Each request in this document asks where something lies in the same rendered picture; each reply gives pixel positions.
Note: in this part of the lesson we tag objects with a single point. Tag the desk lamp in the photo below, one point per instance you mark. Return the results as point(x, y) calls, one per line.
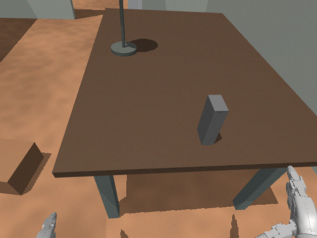
point(123, 48)

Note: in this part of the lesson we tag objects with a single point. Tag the left robot hand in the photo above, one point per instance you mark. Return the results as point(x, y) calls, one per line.
point(48, 227)

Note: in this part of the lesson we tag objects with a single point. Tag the table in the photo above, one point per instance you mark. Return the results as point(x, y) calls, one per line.
point(139, 114)

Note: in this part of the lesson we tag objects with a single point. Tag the right robot hand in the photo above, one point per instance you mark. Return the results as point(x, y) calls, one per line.
point(303, 217)

